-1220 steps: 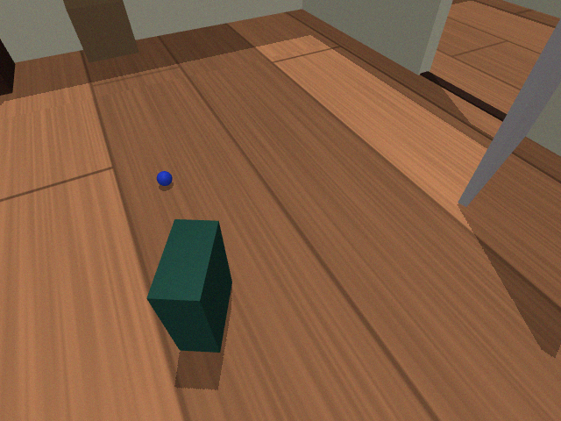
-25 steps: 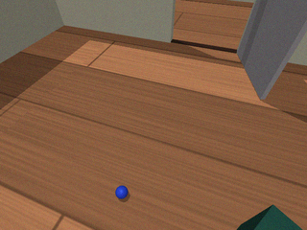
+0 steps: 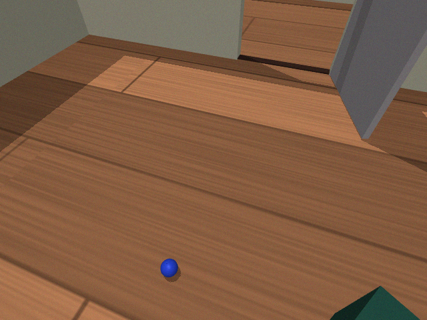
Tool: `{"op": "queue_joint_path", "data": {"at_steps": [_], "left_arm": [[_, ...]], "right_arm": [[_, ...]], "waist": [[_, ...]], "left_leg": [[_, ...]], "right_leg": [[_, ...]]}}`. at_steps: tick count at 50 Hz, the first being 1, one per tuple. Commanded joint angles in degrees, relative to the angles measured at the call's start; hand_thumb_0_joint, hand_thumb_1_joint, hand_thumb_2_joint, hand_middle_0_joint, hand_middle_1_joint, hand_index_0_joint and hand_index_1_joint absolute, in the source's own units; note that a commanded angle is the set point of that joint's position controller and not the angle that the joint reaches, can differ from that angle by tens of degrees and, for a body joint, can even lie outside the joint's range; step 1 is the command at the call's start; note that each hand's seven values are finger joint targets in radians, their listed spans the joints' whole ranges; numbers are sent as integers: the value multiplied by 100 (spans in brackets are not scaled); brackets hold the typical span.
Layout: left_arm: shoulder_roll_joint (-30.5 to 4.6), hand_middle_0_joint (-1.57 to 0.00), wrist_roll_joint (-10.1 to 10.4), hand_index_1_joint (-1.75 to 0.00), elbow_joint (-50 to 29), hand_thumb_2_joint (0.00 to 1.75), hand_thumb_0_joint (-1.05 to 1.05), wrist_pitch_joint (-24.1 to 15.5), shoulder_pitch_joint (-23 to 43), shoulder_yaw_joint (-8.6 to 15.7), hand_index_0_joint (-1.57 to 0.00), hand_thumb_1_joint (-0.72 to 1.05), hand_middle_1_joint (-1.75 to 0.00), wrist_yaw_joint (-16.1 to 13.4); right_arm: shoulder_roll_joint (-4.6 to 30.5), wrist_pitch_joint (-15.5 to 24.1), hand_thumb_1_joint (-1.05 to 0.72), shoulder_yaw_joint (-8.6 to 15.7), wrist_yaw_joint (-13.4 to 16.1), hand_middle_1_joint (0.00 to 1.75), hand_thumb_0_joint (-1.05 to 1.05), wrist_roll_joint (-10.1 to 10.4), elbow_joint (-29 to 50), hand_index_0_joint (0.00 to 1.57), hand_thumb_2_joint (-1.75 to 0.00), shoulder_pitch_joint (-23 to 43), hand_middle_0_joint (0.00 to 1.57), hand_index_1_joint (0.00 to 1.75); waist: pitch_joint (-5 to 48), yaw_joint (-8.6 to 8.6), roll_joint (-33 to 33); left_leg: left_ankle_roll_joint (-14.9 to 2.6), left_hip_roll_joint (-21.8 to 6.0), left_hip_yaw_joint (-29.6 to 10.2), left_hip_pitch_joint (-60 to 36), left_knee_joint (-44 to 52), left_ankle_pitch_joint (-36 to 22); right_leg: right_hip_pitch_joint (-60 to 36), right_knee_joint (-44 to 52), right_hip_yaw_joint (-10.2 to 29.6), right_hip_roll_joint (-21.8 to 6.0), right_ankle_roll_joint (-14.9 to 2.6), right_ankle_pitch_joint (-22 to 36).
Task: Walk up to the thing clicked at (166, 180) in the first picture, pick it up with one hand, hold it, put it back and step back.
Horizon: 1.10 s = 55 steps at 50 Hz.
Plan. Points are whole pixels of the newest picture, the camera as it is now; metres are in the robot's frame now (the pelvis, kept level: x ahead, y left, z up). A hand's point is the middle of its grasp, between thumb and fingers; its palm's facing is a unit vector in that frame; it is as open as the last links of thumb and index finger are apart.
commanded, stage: stand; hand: left
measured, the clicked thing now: (169, 267) +0.47 +0.23 -0.74
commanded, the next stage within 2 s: walk up in 0.62 s
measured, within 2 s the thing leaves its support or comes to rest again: neither
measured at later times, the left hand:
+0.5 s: hand out of the picture +0.07 +0.26 -0.16, palm faces -0.02 -0.94 -0.35, open 7.4 cm
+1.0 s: hand out of the picture +0.09 +0.26 -0.17, palm faces +0.00 -0.93 -0.36, open 7.4 cm
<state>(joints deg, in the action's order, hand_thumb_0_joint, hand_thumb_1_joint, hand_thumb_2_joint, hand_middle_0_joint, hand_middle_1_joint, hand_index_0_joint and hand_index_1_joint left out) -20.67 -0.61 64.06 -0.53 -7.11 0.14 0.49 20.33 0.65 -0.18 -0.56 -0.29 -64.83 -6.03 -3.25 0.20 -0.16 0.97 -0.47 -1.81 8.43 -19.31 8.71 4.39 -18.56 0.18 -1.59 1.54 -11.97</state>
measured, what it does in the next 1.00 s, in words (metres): stands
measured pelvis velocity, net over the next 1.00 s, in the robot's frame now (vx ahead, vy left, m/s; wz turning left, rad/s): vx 0.04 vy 0.00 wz -0.01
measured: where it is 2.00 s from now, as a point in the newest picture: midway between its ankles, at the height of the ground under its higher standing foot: outside the picture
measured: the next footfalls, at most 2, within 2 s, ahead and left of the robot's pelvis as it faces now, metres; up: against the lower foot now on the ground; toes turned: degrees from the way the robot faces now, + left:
none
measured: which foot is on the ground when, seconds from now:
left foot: down 0.00-1.00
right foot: down 0.00-1.00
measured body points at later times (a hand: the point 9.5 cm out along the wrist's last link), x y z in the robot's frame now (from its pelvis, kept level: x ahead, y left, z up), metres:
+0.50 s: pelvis +0.00 +0.00 +0.00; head +0.01 +0.00 +0.45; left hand +0.07 +0.31 -0.13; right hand +0.08 -0.30 -0.13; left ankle +0.02 +0.13 -0.75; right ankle -0.02 -0.14 -0.75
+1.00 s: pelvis +0.04 +0.00 -0.01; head +0.06 +0.00 +0.44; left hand +0.09 +0.31 -0.14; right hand +0.11 -0.31 -0.14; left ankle +0.02 +0.13 -0.75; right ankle -0.02 -0.13 -0.74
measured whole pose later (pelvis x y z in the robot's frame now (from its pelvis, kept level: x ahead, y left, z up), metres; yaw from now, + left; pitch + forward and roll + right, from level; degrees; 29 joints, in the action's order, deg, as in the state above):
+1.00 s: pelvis +0.04 +0.00 -0.01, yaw +0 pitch -2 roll +0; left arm -21.8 -0.6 60.1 0.0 -10.9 2.3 0.3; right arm 20.0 1.0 2.1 -0.8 -0.8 -58.8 -11.0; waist -4.1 0.9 -1.1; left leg 0.5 -0.4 -1.5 9.0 -28.2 17.1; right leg 6.0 -29.2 -0.3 -1.7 -0.3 -19.9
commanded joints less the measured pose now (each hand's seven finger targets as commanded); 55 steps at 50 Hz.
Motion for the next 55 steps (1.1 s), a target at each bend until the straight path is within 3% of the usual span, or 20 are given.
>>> {"op": "queue_joint_path", "data": {"at_steps": [1,12,26,30,31,32,34,35,37,39,41,43,46,48,49,50,52,53,54,55], "left_arm": [[-1238,-20,-7,-30,-338,90,0,-107,180,235,-20,90,-30,-90],[-1209,-20,0,-30,-369,90,0,-112,153,218,-20,90,-30,-103],[-1203,-20,-5,-30,-367,90,0,-103,107,214,-20,90,-30,-100],[-1249,-20,-3,-30,-385,90,0,-116,163,234,-20,90,-30,-110],[-1297,-20,-26,-30,-436,90,0,-127,31,386,-20,90,-30,-65],[-1286,-20,-71,-30,-441,90,0,-114,-38,395,-20,90,-30,-49],[-1289,-20,-95,-30,-504,90,0,-94,-10,446,-20,90,-30,-27],[-1282,-20,-107,-30,-536,90,0,-90,-54,468,-20,90,-30,-23],[-1313,-20,-88,-30,-591,90,0,-109,-131,495,-20,90,-30,-29],[-1357,-20,-71,-30,-683,90,0,-145,-125,503,-20,90,-30,-35],[-1332,-20,-44,-30,-769,90,0,-158,-74,489,-20,90,-30,-48],[-1254,-20,-5,-30,-814,90,0,-141,-108,469,-20,90,-30,-72],[-1103,-20,13,-30,-888,90,0,-110,-91,418,-20,90,-30,-87],[-1076,-20,7,-30,-904,90,0,-105,-183,402,-20,90,-30,-102],[-1097,-20,-6,-30,-895,90,0,-117,-159,412,-20,90,-30,-98],[-1102,-20,-3,-30,-873,90,0,-134,-349,421,-20,90,-30,-97],[-1359,-20,-16,-30,-734,90,0,-179,-828,507,-20,90,-30,-131],[-1574,-20,-5,-30,-687,90,0,-188,-1069,569,-20,90,-30,-159],[-1682,-20,-13,-30,-754,90,0,-189,-986,594,-20,90,-30,-173],[-1690,-20,-49,-30,-840,90,0,-192,-1013,607,-20,90,-30,-177]], "right_arm": [[1236,96,-90,234,86,30,0,-12,346,20,-90,223,20,30],[1237,109,-90,232,101,30,0,-14,349,20,-90,210,20,30],[1225,98,-90,234,87,30,0,-10,339,20,-90,223,20,30],[1215,96,-90,249,88,30,0,-14,355,20,-90,216,20,30],[1318,104,-90,370,42,30,0,-57,449,20,-90,30,20,30],[1338,90,-90,399,22,30,0,-90,470,20,-90,20,20,30],[1277,65,-90,413,-1,30,0,-126,562,20,-90,-3,20,30],[1281,68,-90,428,-8,30,0,-142,622,20,-90,18,20,30],[1173,113,-90,408,-11,30,0,-155,723,20,-90,-22,20,30],[1111,168,-90,388,-4,30,0,-143,786,20,-90,-150,20,30],[1168,196,-90,412,11,30,0,-123,830,20,-90,-229,20,30],[1305,209,-90,469,45,30,0,-93,856,20,-90,-384,20,30],[1457,176,-90,539,81,30,0,-52,916,20,-90,-569,20,30],[1505,125,-90,574,95,30,0,-38,1028,20,-90,-484,20,30],[1493,100,-90,583,96,30,0,-34,1074,20,-90,-461,20,30],[1497,78,-90,583,96,30,0,-29,1139,20,-90,-337,20,30],[1284,54,-90,533,107,30,0,8,1317,20,-90,-26,20,30],[1085,53,-90,471,111,30,0,7,1427,20,-90,117,20,30],[909,30,-90,427,127,30,0,-37,1457,20,-90,198,20,30],[955,12,-90,458,134,30,0,-80,1511,20,-90,314,20,30]], "waist": [[457,-29,31],[571,-19,17],[351,-12,39],[430,-41,-22],[619,-10,-52],[487,3,-30],[-85,32,-30],[-295,44,-19],[-456,78,-166],[-170,33,-262],[93,-11,-84],[456,-31,186],[579,-77,622],[508,-25,717],[454,-24,682],[457,68,648],[485,261,37],[442,368,-376],[156,401,-706],[-125,451,-776]], "left_leg": [[-196,-649,-511,-217,265,-626],[-200,-662,-452,-359,159,-1124],[-199,-630,-482,-254,296,-584],[-204,-652,-478,-310,231,-810],[-373,-413,-368,-243,124,411],[-448,-403,-387,-85,126,1208],[-463,-315,-477,540,103,2047],[-481,-338,-521,745,66,2048],[-429,-263,-479,873,-145,1433],[-373,-230,-363,574,-359,498],[-388,-319,-378,204,-405,-427],[-555,-547,-565,-258,-417,-1403],[-876,-977,-986,-952,-443,-2234],[-1063,-1168,-1116,-971,-469,-2136],[-1042,-1130,-1103,-707,-473,-1880],[-974,-1031,-929,-559,-627,-1697],[-588,-424,-198,424,-1503,-1461],[-386,-41,190,1217,-2072,-818],[-252,202,373,1779,-2431,1272],[-275,78,127,2073,-2846,2530]], "right_leg": [[128,325,417,-587,-242,478],[68,249,387,-608,-232,947],[216,358,395,-574,-244,472],[140,313,411,-605,-252,637],[28,227,255,-309,-367,-471],[156,233,330,-342,-443,-1072],[490,261,503,-331,-542,-1939],[553,291,575,-375,-581,-1969],[553,340,749,-485,-649,-1597],[381,258,817,-604,-663,-668],[259,-53,555,-513,-572,375],[191,-605,159,-309,-434,1178],[741,-1114,-101,-66,-346,676],[886,-1095,-143,33,-345,3],[740,-1011,-99,33,-377,-90],[472,-710,-59,-48,-412,248],[-613,-495,476,-474,-594,1801],[-1228,-386,914,-886,-843,2429],[-1210,-281,1451,-1548,-1356,2941],[-923,-121,1740,-1934,-1701,3239]]}}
